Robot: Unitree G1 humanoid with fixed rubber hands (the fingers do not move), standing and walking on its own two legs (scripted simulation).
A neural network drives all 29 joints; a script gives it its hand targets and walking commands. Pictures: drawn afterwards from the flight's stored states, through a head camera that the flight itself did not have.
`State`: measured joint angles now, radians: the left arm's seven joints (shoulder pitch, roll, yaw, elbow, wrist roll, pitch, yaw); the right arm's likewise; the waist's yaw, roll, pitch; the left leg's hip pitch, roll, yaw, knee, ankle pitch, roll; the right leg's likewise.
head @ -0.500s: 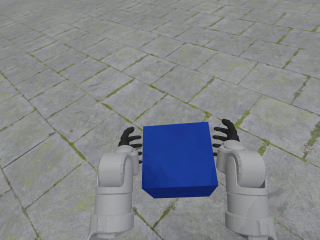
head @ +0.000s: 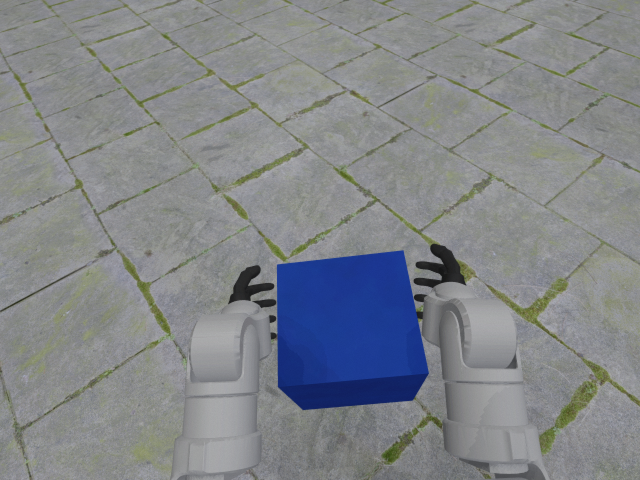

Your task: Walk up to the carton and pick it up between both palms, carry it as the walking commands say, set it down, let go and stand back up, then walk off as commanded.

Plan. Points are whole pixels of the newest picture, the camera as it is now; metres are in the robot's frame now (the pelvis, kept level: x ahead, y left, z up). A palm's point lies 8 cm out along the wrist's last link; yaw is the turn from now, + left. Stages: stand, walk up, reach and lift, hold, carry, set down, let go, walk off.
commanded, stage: carry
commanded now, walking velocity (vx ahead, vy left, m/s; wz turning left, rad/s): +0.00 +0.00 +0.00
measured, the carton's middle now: (349, 336) +0.33 +0.00 -0.05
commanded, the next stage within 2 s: none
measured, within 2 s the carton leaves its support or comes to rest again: neither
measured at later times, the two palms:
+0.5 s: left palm (197, 215) +0.46 +0.21 +0.07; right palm (367, 181) +0.50 -0.03 +0.09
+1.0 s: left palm (182, 219) +0.45 +0.23 +0.07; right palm (363, 200) +0.48 -0.03 +0.07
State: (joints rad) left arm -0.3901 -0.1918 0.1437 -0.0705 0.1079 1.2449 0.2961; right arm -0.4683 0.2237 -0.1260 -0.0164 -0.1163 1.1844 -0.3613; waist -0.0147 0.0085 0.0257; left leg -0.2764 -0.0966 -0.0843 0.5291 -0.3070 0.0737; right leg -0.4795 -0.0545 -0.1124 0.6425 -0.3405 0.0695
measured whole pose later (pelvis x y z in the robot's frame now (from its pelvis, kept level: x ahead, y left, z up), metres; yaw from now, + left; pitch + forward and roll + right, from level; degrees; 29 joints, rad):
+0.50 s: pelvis +0.17 +0.05 +0.00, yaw +5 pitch +5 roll +0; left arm -0.40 -0.19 0.18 -0.04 0.12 1.24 0.29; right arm -0.49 0.23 -0.13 0.06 -0.12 1.15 -0.35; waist -0.01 0.00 -0.10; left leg -0.40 -0.01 -0.04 0.59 -0.27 0.01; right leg -0.31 -0.09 -0.16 0.67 -0.51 0.05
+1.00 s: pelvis +0.17 +0.07 +0.00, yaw +5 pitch +4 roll -1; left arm -0.30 -0.16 0.14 0.05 0.15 0.99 0.16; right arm -0.34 0.17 -0.11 0.12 -0.16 0.95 -0.15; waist -0.02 0.02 -0.15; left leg -0.37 -0.03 -0.04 0.59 -0.27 0.02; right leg -0.27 -0.04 -0.16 0.55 -0.34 0.01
